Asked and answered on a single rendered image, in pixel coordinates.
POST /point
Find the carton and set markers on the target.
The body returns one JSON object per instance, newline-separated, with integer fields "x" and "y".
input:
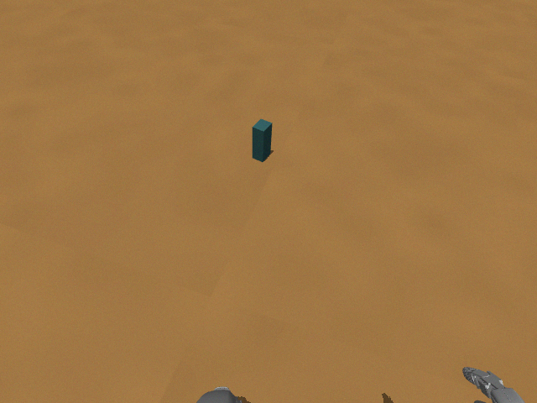
{"x": 262, "y": 132}

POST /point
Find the right robot hand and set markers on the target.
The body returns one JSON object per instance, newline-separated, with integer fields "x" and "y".
{"x": 491, "y": 386}

